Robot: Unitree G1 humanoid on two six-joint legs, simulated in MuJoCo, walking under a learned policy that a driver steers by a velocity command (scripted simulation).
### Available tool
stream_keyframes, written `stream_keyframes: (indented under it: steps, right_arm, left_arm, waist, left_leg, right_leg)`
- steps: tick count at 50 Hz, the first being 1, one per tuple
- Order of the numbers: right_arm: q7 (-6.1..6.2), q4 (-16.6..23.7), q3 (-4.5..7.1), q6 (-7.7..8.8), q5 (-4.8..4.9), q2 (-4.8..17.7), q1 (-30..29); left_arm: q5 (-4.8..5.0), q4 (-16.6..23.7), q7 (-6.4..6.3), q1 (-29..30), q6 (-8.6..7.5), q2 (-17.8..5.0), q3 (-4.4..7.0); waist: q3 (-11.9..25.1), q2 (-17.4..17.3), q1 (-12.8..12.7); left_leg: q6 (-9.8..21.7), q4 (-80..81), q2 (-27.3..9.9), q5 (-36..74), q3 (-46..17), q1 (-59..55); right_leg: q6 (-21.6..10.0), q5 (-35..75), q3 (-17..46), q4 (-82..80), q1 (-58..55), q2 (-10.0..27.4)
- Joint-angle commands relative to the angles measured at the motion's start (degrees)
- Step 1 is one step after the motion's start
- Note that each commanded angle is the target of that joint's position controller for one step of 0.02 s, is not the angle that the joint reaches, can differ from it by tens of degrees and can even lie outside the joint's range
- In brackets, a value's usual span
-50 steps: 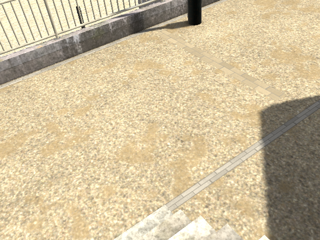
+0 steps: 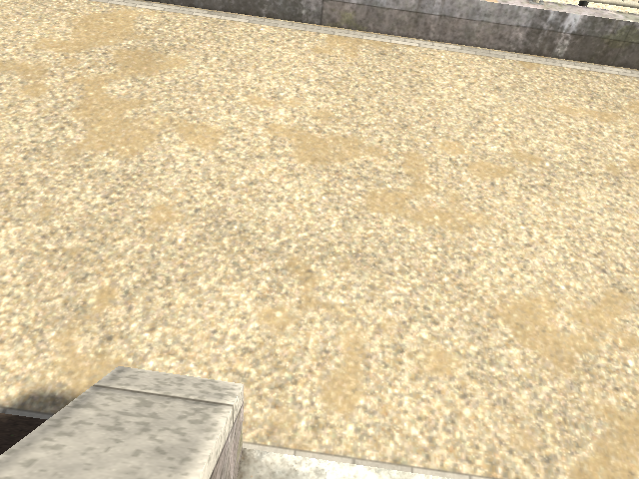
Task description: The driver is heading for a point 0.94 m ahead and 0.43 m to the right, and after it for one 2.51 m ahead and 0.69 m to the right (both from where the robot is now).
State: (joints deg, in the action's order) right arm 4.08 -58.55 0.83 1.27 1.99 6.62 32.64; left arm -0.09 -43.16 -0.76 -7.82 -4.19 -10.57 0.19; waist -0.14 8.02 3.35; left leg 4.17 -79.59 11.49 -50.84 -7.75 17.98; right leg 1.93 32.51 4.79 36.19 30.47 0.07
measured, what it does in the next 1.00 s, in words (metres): goes down, turning right: right foot 0.21 m lower, then left foot 0.16 m higher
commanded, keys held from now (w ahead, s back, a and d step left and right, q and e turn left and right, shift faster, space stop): w+shift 0.02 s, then w+e+shift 0.96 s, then w+shift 0.02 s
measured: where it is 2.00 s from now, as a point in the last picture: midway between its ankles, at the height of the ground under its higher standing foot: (458, 466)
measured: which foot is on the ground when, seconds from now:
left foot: down 0.00-0.02, up 0.04-0.14, down 0.16-0.40, up 0.42-0.52, down 0.54-0.86, up 0.88-1.00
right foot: up 0.00-0.02, down 0.04-0.52, up 0.54-0.84, down 0.86-1.00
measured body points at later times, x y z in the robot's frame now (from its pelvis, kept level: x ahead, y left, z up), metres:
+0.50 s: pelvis +0.15 -0.06 -0.06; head +0.20 -0.08 +0.38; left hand +0.20 +0.20 -0.19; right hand +0.38 -0.31 -0.14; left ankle +0.17 +0.06 -0.77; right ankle +0.11 -0.11 -0.80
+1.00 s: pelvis +0.32 -0.24 -0.36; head +0.33 -0.28 +0.09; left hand +0.52 -0.07 -0.49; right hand +0.19 -0.49 -0.50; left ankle +0.42 -0.07 -0.94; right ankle +0.25 -0.28 -1.03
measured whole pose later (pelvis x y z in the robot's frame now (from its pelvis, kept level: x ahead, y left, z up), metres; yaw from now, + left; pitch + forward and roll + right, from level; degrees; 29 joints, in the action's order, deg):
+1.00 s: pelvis +0.32 -0.24 -0.36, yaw -41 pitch +1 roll +0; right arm 1.7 -48.9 3.0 2.8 -4.5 15.8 15.2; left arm -0.6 -51.6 1.2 -18.4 -0.5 -13.2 1.6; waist -2.8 -2.6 1.3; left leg -1.4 -85.3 -6.8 -24.1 -6.7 37.5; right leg -6.6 -32.9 1.3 59.4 26.8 -8.3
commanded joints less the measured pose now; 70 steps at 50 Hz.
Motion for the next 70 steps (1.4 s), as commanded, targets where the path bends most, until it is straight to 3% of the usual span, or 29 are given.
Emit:
stream_keyframes:
  steps: [1, 2, 3, 4, 7, 10, 12, 14, 15, 21, 25, 27, 29, 31, 35, 36, 37, 42, 44, 45, 47, 49, 51, 54, 59, 61, 63, 67, 70]
  right_arm:
    - [-0.22, 8.9, 2.1, -0.26, -0.37, 10.0, -22.9]
    - [-0.76, 8.4, 3.1, -0.21, -1.46, 7.9, -22.4]
    - [-0.59, 10.1, 2.56, -0.76, -0.04, 6.4, -8.2]
    - [-0.55, 9.8, 1.56, -1.52, 0.25, 6.0, -3.9]
    - [-0.44, 5.4, 2.77, -2.59, -5.16, 11.8, -11.9]
    - [-2.03, 14.1, -0.27, -2.62, -5.95, 6.1, -27.0]
    - [-1.04, 18.8, 1.32, -2.7, -3.92, 9.1, -32.0]
    - [-1.53, 22.4, -0.9, -3.7, -4.44, 5.6, -37.3]
    - [-0.52, 22.6, 0.68, -1.25, -2.68, 8.1, -31.8]
    - [-1.09, 25.4, 0.64, -0.94, -4.28, 10.8, -44.8]
    - [0.72, 17.0, 1.76, -1.14, -1.61, 11.5, -23.3]
    - [0.85, 15.0, 2.6, 0.01, -1.75, 11.6, -17.5]
    - [1.15, 18.5, 2.83, 1.65, -2.4, 13.7, -25.0]
    - [1.48, 15.2, 3.65, 3.06, -1.83, 14.1, -21.9]
    - [3.04, 11.6, 3.91, 5.72, -1.68, 15.9, -15.5]
    - [-1.02, 15.8, 2.38, 7.88, -3.4, 11.9, -27.2]
    - [-2.38, 15.7, 1.73, 8.3, -1.6, 11.6, -31.4]
    - [-2.94, 5.3, 4.55, 3.89, -4.04, 18.7, -10.6]
    - [-2.64, 9.9, 5.13, 2.5, -5.09, 17.0, -23.1]
    - [-2.06, 16.1, 2.78, 2.97, -6.67, 11.1, -16.4]
    - [-2.81, 14.6, 3.25, 3.29, -7.64, 14.2, -12.4]
    - [-2.12, 16.3, 2.2, 2.26, -6.61, 12.9, -20.3]
    - [-1.83, 13.0, 3.32, 1.0, -5.18, 15.9, -17.1]
    - [-3.12, 14.5, 2.47, 2.19, -4.01, 13.4, -19.4]
    - [-2.52, 9.9, 2.8, -0.12, -2.28, 12.6, -2.9]
    - [-3.82, 4.7, 4.0, -2.05, -1.2, 14.0, 14.7]
    - [-6.97, 2.8, -1.5, 0.01, 1.5, 6.1, 10.8]
    - [-4.5, 4.2, 0.77, 3.34, -2.68, 13.8, -0.4]
    - [-3.64, 7.7, -0.04, 3.91, -2.09, 11.9, -7.8]
  left_arm:
    - [1.67, -9.4, 0.83, -36.8, 1.81, -6.4, 2.51]
    - [2.38, -12.3, 0.89, -41.8, 2.7, -11.1, 3.7]
    - [1.09, -9.4, 1.75, -28.2, 2.53, -10.1, 1.59]
    - [0.91, -7.5, 1.95, -19.7, 1.66, -8.4, 0.83]
    - [-1.7, -8.6, 2.18, -20.4, -0.93, -2.1, -1.22]
    - [1.74, -1.7, -0.77, -17.5, 1.86, -5.1, -0.8]
    - [1.25, 0.8, -1.41, -15.0, 4.17, -9.8, 0.74]
    - [1.62, -1.8, -2.65, -21.5, 6.41, -3.8, -0.62]
    - [0.23, -1.8, -3.17, -19.2, 6.35, -8.7, 1.66]
    - [0.86, -0.3, -1.88, -20.1, 8.22, -8.1, 2.46]
    - [-0.48, 3.2, 0.08, -5.4, 7.9, -7.7, 3.46]
    - [2.09, 8.3, 0.71, 2.7, 7.78, -4.9, 3.21]
    - [-1.48, 10.4, 1.18, -3.7, 7.02, -8.9, 3.32]
    - [-6.02, 8.1, 1.84, 0.8, 8.31, -9.8, 3.03]
    - [-4.47, 9.4, 5.18, 6.3, 9.16, -7.8, 3.47]
    - [3.27, 5.5, 6.16, -7.6, 6.78, -2.9, 1.34]
    - [4.38, 2.4, 6.5, -12.2, 6.4, -4.6, 2.1]
    - [-4.28, -1.3, 2.68, -8.9, 5.1, -8.5, 3.68]
    - [-2.53, -6.1, 2.56, -23.0, 3.44, -15.8, 5.95]
    - [-0.86, -6.4, 2.72, -18.7, 2.67, -20.2, 5.44]
    - [2.46, -5.5, 2.11, -16.8, 2.99, -15.5, 4.75]
    - [-0.67, -2.7, 0.97, -11.5, 2.0, -14.9, 3.89]
    - [-3.28, -3.4, 1.62, -11.8, 0.87, -12.6, 3.33]
    - [0.19, -3.2, 0.0, -2.6, 0.18, -6.7, 1.03]
    - [-0.58, -3.4, 0.33, -1.5, 2.08, -9.7, 2.41]
    - [-1.15, -2.8, -1.93, 7.3, 3.23, -4.1, 1.59]
    - [-4.62, 4.0, -2.3, 7.0, 4.2, 6.5, -2.48]
    - [-5.29, 4.8, -1.13, 9.8, 1.15, -0.1, -2.42]
    - [-2.9, 6.0, 0.22, 16.0, 1.71, -1.8, -2.22]
  waist:
    - [3.2, -18.6, -22.4]
    - [3.5, -3.9, -24.2]
    - [-2.6, -0.3, -6.1]
    - [1.9, 5.2, -2.0]
    - [-4.8, -5.8, -4.6]
    - [-4.3, -6.6, -3.9]
    - [-4.2, 8.7, -5.1]
    - [-3.3, 0.7, -7.4]
    - [1.4, 13.1, -4.7]
    - [-2.6, -5.8, -9.5]
    - [4.3, 5.8, -0.7]
    - [9.9, -18.6, 6.2]
    - [7.2, -21.8, -1.0]
    - [-1.9, -14.7, -1.6]
    - [-1.5, -9.6, -3.8]
    - [4.5, -16.0, -10.1]
    - [4.9, -15.4, -14.2]
    - [-8.9, -11.6, -6.1]
    - [-8.6, 0.7, -17.7]
    - [-4.2, 10.6, -4.8]
    - [4.4, -2.8, -3.2]
    - [7.4, 0.3, -4.0]
    - [5.3, -5.8, -1.4]
    - [1.5, -4.8, 2.9]
    - [-2.3, 3.2, 4.9]
    - [-2.9, -8.2, 16.3]
    - [-12.7, -25.6, 2.0]
    - [-8.9, -14.5, -5.1]
    - [-6.8, -8.2, -4.5]
  left_leg:
    - [-0.1, -11.2, -3.1, 45.3, -1.4, 30.3]
    - [-2.4, -38.0, 7.2, 2.1, 4.6, 33.1]
    - [-2.5, -41.0, 6.1, -3.1, 4.5, 43.1]
    - [-3.0, -31.8, -0.3, 0.1, 2.8, 44.2]
    - [-5.0, -9.9, -7.6, 19.2, 4.0, 37.8]
    - [-4.4, 13.2, -6.6, 47.2, 10.6, 30.6]
    - [-3.8, 0.6, -5.0, 26.9, 13.6, 32.1]
    - [-5.2, 19.7, -4.2, 38.3, 10.6, 33.1]
    - [-1.7, -3.3, -6.8, 20.8, 9.0, 31.1]
    - [-5.3, 27.3, -5.0, 29.7, 6.7, 30.2]
    - [-0.8, 39.1, -7.7, 43.3, 5.5, -16.3]
    - [5.3, 49.0, -24.0, 64.3, -5.8, -40.9]
    - [13.3, 50.1, -44.1, 78.2, -17.0, -35.2]
    - [11.4, 49.3, -37.1, 69.2, -10.8, -25.8]
    - [-1.1, 32.9, -23.2, 30.1, 11.5, 0.4]
    - [-5.4, 33.3, -22.0, -0.7, 16.0, 27.5]
    - [-5.6, 34.1, -22.2, 0.9, 18.2, 34.0]
    - [-2.7, 5.1, -25.2, 34.8, 22.7, 8.7]
    - [0.2, -35.0, -12.7, 9.3, 16.9, 30.7]
    - [1.4, -27.6, -15.7, 15.2, 9.7, 42.2]
    - [-1.5, -11.1, -18.0, 25.7, 6.0, 40.3]
    - [-8.0, -0.9, -18.1, 28.4, -0.7, 37.5]
    - [-7.9, 4.0, -16.0, 45.1, 0.6, 32.3]
    - [-6.3, 25.2, -12.1, 76.5, 7.5, 3.3]
    - [1.1, 32.0, -9.8, 59.7, 12.2, -10.8]
    - [13.0, 50.9, -21.1, 48.7, -2.0, -20.7]
    - [2.0, 31.8, -14.2, 104.5, -6.7, -14.3]
    - [10.1, 49.0, -23.3, 38.3, -40.5, -4.2]
    - [10.4, 55.1, -17.1, 42.5, -32.0, 25.3]
  right_leg:
    - [-3.9, 13.5, 0.5, -13.5, -49.1, 4.1]
    - [-6.8, 26.4, 3.6, -13.7, -52.9, 10.3]
    - [-8.1, 47.2, 9.8, -2.8, -49.0, 13.5]
    - [-15.6, 34.2, 16.4, -4.2, -49.1, 18.7]
    - [-18.9, 5.7, 15.1, -5.8, -25.3, 12.3]
    - [-10.5, -10.0, 7.1, -1.2, -15.7, 0.8]
    - [-8.1, 1.9, 11.4, 2.3, -17.2, 1.4]
    - [-3.3, -4.7, 11.1, -1.1, -27.0, -3.7]
    - [-6.8, 17.2, 11.3, 8.3, -27.4, 1.3]
    - [-4.9, -2.0, 16.0, -6.6, -44.0, -5.3]
    - [-0.4, 7.2, 22.1, 3.7, -14.3, -5.8]
    - [0.2, -62.9, 15.8, 32.8, 17.9, -9.7]
    - [-3.2, -74.8, 8.1, 44.9, 30.7, 0.0]
    - [-4.1, -56.3, 3.9, 44.3, 35.3, 2.3]
    - [-3.0, -14.4, -5.3, 30.0, 16.6, -0.4]
    - [-3.3, 19.2, -2.1, 18.3, -17.5, 1.6]
    - [-2.5, 22.4, -6.3, 19.9, -29.3, -1.1]
    - [-7.1, -12.5, -12.0, -5.6, -23.0, -0.6]
    - [-14.8, -11.7, -0.7, -4.0, -38.0, 3.0]
    - [-7.9, 13.1, 2.2, 14.1, -39.6, 4.0]
    - [-13.8, -10.9, 12.5, 9.8, -33.3, 7.0]
    - [-27.6, -34.2, 42.3, 0.5, -18.8, 16.3]
    - [-24.2, -33.0, 35.0, 8.0, -11.7, 11.4]
    - [-15.4, -52.5, 14.3, 19.5, 15.0, 1.7]
    - [-15.0, -28.1, 6.2, 35.2, 9.9, 5.3]
    - [-14.3, -15.7, 0.1, 82.7, 15.8, 0.9]
    - [-12.6, -77.6, -10.0, 102.4, 41.1, -9.2]
    - [-3.7, -54.0, 0.8, 67.0, 50.9, 0.7]
    - [0.6, -23.2, -2.8, 35.7, 9.2, 0.5]
Velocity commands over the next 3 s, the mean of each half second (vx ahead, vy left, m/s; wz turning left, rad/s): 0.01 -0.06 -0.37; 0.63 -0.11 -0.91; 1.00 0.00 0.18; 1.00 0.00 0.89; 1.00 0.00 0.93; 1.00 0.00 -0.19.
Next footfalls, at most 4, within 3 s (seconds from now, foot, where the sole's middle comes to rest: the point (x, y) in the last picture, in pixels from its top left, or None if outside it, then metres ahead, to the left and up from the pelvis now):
0.04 right None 0.14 -0.10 -0.85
0.16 left None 0.06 0.09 -0.70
0.54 left None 0.21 0.05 -0.85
0.86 right None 0.29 -0.31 -1.07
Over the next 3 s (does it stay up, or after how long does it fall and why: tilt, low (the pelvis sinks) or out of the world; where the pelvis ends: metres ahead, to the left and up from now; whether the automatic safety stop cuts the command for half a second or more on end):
stays up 1.72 -0.50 -0.94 its command is cut before an obstacle from the start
